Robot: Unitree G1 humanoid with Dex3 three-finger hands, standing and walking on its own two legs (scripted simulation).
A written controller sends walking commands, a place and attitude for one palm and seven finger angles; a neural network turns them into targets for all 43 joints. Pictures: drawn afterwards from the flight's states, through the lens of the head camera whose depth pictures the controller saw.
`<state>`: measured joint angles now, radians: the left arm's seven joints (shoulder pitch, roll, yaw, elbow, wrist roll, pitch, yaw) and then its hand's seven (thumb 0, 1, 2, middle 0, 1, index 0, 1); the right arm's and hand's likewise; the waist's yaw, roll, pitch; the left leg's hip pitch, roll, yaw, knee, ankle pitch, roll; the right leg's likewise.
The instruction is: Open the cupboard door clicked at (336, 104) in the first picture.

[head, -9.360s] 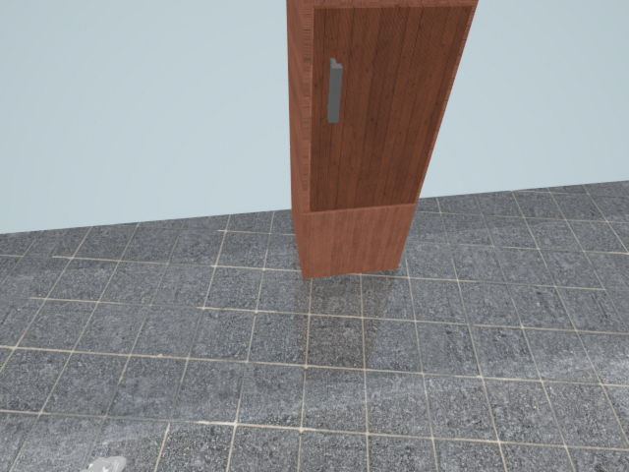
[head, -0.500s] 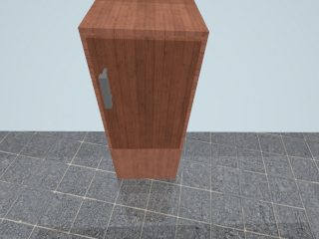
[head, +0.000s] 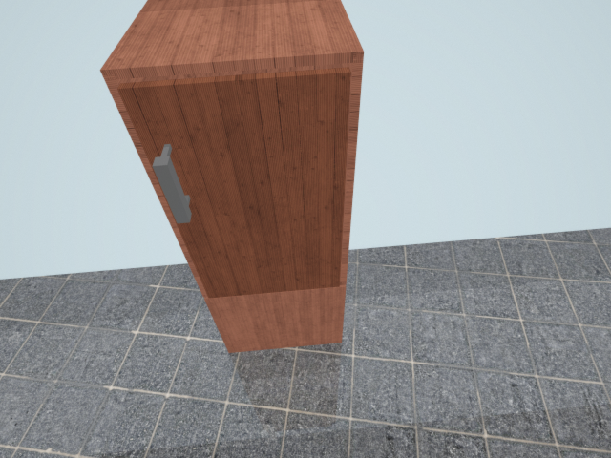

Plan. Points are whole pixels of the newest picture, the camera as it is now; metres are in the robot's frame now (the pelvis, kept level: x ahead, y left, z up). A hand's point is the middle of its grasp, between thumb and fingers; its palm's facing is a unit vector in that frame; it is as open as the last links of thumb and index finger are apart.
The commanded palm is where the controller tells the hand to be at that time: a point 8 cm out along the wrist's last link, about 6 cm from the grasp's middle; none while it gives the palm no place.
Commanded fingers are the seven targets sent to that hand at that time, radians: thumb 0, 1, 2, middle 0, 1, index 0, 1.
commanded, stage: look again from close up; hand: left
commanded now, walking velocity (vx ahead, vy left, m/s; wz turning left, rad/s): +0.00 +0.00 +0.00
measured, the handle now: (175, 184) +0.55 +0.26 +0.05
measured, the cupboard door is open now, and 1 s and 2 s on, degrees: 0 0 0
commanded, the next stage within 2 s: raise the hand with hooked fingers in 0.08 s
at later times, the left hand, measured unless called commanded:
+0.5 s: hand (172, 406) +0.19 +0.17 +0.01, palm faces +0.06 -1.00 +0.01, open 8.0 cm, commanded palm +0.11 +0.24 -0.04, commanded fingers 0.00 0.50 0.73 -0.23 -0.56 -0.23 -0.56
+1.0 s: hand (139, 423) +0.17 +0.22 -0.01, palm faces +0.05 -1.00 -0.02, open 11.0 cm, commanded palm +0.14 +0.29 +0.00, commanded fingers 0.00 -0.08 0.48 -0.27 -0.93 -0.27 -0.93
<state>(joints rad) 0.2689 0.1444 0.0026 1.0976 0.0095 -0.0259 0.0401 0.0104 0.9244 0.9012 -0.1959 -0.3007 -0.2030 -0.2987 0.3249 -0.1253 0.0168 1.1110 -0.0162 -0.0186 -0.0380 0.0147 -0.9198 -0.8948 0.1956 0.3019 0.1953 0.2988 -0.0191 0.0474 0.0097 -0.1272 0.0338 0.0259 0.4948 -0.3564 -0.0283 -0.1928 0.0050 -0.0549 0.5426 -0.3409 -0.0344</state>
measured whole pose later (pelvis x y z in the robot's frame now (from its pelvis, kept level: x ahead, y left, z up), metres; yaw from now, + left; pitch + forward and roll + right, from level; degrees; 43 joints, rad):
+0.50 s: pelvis -0.05 +0.01 -0.04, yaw +0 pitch +10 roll +2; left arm 0.29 0.14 0.13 0.13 -0.22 -0.51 -0.19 0.01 0.73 0.82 -0.21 -0.42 -0.21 -0.42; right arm 0.14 -0.27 -0.08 0.61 0.00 -0.29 -0.02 0.02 -0.91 -0.89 0.19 0.30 0.19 0.30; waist 0.00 -0.04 -0.12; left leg -0.59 0.01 0.04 0.87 -0.45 -0.02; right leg -0.66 -0.03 -0.03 0.92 -0.42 -0.03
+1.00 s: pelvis -0.09 +0.02 -0.06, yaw +1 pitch +10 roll -1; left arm 0.23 0.26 0.20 0.05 -0.28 -0.16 -0.21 0.01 0.14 0.58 -0.25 -0.79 -0.26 -0.79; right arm 0.31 -0.20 0.08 0.55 0.03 -0.19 -0.08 0.02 -0.90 -0.89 0.20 0.30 0.20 0.30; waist -0.03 0.03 -0.08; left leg -0.73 0.02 0.00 1.02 -0.46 0.00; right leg -0.75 -0.02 -0.07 0.98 -0.40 -0.01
